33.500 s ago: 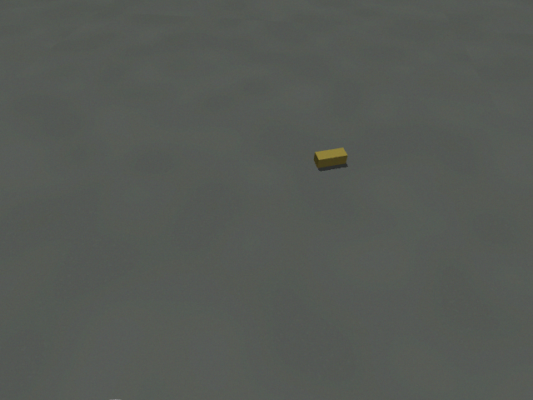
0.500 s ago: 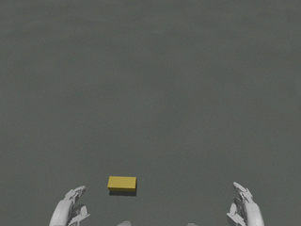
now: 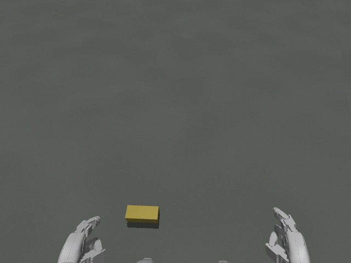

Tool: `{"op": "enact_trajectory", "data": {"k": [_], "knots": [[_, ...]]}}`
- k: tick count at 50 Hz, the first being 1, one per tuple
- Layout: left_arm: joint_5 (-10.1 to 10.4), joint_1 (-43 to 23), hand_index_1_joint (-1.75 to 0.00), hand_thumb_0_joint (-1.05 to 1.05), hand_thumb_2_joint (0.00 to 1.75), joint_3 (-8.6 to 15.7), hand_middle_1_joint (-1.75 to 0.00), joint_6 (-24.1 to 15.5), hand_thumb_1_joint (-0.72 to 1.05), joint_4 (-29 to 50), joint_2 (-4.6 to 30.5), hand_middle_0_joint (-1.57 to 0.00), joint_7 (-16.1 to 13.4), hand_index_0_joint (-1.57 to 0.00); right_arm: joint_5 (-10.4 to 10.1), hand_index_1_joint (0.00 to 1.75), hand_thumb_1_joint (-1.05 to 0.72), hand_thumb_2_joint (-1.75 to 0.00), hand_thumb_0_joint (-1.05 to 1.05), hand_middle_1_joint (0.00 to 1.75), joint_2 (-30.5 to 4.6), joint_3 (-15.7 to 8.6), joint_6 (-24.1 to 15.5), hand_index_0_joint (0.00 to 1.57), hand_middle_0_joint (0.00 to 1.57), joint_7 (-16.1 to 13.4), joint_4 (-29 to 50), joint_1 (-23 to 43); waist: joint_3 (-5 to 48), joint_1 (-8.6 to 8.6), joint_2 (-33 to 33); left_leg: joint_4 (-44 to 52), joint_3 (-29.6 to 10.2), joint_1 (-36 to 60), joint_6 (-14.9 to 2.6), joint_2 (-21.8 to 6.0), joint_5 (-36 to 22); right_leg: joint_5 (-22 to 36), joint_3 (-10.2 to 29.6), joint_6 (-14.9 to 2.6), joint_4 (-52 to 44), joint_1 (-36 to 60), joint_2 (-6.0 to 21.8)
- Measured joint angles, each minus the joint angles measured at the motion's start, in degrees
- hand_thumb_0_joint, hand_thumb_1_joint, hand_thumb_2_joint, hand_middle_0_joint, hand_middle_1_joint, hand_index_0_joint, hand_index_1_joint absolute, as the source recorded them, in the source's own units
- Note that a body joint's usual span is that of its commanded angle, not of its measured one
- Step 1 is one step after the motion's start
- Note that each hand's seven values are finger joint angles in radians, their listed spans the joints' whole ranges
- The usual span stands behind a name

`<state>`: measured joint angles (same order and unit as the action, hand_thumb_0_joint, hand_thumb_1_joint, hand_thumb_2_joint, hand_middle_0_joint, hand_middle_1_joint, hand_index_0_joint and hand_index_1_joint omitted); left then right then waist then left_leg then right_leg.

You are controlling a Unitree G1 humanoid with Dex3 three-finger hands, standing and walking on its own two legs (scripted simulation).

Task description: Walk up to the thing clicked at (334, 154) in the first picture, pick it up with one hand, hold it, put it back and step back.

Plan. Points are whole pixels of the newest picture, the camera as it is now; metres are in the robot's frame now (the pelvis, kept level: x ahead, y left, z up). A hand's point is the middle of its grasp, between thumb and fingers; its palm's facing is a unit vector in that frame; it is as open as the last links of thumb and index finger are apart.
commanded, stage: home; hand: left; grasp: from above
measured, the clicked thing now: (142, 214) +0.45 +0.20 -0.68
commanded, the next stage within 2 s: stand in 0.84 s
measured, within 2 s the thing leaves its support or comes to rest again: neither
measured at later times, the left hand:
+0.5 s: hand (101, 251) +0.17 +0.18 -0.05, palm faces +0.05 -0.98 -0.21, open 7.4 cm
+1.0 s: hand (99, 254) +0.16 +0.19 -0.06, palm faces +0.02 -0.96 -0.28, open 7.4 cm
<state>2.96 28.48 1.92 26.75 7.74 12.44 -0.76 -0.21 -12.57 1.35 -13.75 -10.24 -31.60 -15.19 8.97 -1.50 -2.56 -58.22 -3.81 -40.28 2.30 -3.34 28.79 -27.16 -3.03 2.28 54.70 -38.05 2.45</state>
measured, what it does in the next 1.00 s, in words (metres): stands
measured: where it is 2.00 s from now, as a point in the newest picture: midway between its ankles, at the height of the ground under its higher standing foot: outside the picture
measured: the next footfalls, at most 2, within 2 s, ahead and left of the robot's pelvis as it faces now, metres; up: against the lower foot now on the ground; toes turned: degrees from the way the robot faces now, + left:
none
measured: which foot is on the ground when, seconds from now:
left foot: down 0.00-1.00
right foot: down 0.00-1.00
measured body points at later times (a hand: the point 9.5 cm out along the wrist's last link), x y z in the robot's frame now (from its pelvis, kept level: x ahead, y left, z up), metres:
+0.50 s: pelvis +0.01 +0.00 +0.00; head +0.03 +0.01 +0.45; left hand +0.16 +0.24 -0.03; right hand +0.17 -0.24 -0.07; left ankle +0.00 +0.14 -0.68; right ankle +0.00 -0.15 -0.68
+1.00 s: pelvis -0.01 +0.00 +0.00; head +0.02 +0.00 +0.45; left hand +0.16 +0.24 -0.04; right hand +0.16 -0.24 -0.08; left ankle +0.00 +0.14 -0.68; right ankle +0.00 -0.15 -0.68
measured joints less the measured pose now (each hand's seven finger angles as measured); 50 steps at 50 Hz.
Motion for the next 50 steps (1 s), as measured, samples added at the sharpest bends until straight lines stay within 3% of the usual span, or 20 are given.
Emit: {"op": "enact_trajectory", "data": {"k": [47,50], "knots": [[0.1,0.5,-0.29,0.01,0.89,-0.1,-0.30,0.5,0.90,0.9,0.5,-0.20,-0.1,-0.20,-0.1,0.30,-0.90,-0.90,0.01,0.30,0.0,-0.2,0.9,0.21,0.20,0.2,0.5,-0.6,0.5,-0.21,-0.1,-0.8,0.0,-0.4,-0.12,0.0,0.4,-0.2,0.1,0.14,0.5,-0.3,0.0],[-3.7,-6.9,-0.29,0.01,0.89,-1.8,-0.30,-10.5,0.90,-13.0,1.9,-0.20,-0.8,-0.20,4.5,0.30,-0.90,-0.90,0.01,0.30,-1.0,-0.8,4.4,0.21,0.20,3.3,-5.2,2.8,-5.0,1.90,1.4,1.7,1.2,5.0,-0.49,0.6,-0.8,0.3,1.2,-0.23,-0.4,4.0,0.6]]}}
